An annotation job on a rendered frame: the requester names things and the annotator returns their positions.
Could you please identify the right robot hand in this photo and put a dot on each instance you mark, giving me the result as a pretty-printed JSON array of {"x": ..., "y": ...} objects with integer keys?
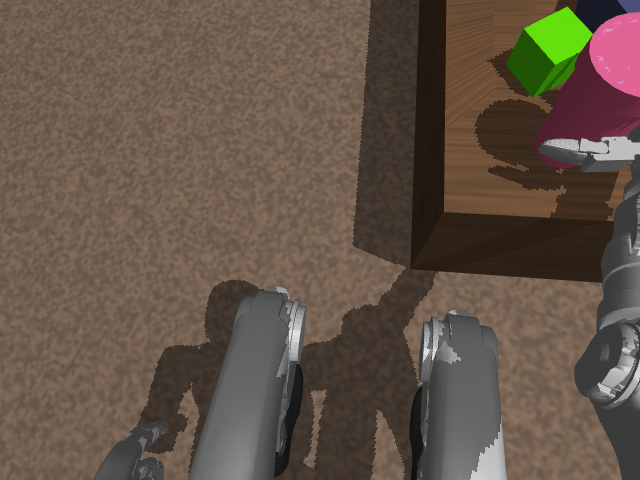
[{"x": 608, "y": 154}]

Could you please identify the left robot hand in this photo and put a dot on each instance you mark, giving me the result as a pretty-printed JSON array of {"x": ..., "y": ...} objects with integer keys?
[{"x": 123, "y": 461}]

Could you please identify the left robot foot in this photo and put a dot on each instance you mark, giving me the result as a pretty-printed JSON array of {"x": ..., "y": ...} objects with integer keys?
[{"x": 282, "y": 457}]

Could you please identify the right robot arm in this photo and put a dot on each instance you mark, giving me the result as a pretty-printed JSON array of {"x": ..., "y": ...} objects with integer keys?
[{"x": 608, "y": 373}]

